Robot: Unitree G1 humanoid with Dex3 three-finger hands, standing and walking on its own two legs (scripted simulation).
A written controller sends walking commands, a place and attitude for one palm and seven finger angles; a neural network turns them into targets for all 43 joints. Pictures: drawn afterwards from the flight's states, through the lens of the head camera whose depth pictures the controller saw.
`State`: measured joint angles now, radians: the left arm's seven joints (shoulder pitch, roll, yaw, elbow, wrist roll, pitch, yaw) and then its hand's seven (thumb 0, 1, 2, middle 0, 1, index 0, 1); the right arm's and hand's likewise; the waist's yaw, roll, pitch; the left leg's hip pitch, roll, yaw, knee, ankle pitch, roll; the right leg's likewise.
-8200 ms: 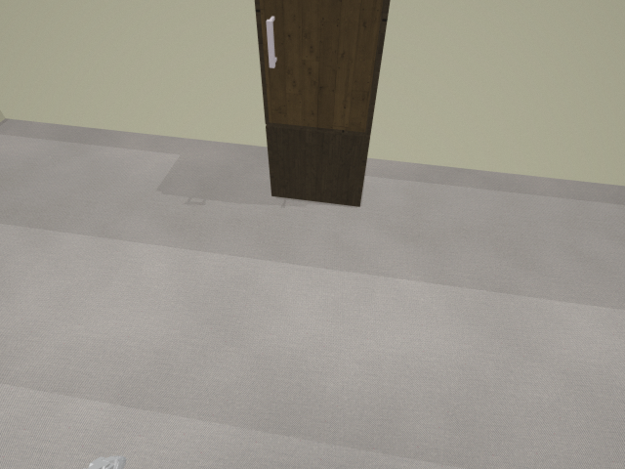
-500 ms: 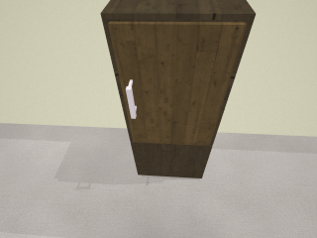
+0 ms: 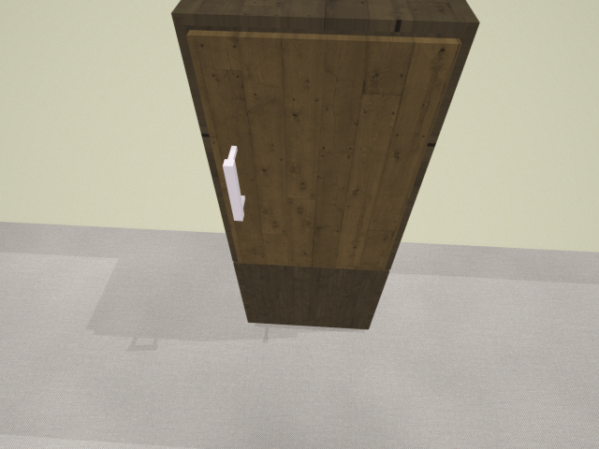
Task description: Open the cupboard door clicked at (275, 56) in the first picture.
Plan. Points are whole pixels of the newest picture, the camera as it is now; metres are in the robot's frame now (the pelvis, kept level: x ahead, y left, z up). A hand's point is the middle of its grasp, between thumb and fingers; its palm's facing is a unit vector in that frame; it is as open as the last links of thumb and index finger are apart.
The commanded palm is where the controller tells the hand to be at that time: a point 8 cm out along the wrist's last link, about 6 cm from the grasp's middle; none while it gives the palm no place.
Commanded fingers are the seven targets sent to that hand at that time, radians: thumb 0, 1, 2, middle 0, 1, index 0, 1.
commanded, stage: look again from close up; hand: left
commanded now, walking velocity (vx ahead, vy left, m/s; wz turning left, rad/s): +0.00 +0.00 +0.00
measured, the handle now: (236, 185) +0.58 +0.16 -0.02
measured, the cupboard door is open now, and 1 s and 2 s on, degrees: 0 0 0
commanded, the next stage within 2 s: raise the hand with hooked fingers in 0.34 s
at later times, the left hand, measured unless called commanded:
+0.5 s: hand out of the picture +0.08 +0.18 -0.15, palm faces +0.14 -0.96 -0.23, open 7.4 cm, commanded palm +0.11 +0.23 -0.07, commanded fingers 0.00 0.81 0.86 -0.21 -0.36 -0.21 -0.36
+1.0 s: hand (157, 435) +0.15 +0.20 -0.06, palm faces +0.02 -1.00 -0.03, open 9.4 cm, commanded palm +0.14 +0.25 -0.05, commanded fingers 0.00 0.22 0.61 -0.25 -0.74 -0.25 -0.74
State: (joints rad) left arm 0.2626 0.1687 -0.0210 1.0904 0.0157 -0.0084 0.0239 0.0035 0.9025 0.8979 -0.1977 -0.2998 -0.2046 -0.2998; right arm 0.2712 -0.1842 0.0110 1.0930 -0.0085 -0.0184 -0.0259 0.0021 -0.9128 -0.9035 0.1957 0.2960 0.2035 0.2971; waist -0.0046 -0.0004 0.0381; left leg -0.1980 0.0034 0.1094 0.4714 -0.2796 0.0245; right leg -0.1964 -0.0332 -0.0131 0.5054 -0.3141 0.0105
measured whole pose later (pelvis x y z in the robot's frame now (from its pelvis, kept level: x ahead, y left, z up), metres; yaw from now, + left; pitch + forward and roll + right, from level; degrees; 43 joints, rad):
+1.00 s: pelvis -0.06 -0.03 -0.10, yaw +3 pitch +13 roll -2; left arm 0.25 0.27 0.26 0.21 -0.33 -0.47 -0.46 0.01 0.44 0.70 -0.23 -0.59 -0.24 -0.59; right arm 0.18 -0.25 0.00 0.55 0.04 -0.26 -0.08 0.01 -0.91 -0.90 0.20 0.30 0.20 0.30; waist 0.03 0.00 -0.12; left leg -0.96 0.06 -0.04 1.23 -0.51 -0.02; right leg -0.89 -0.01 -0.13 1.21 -0.56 -0.05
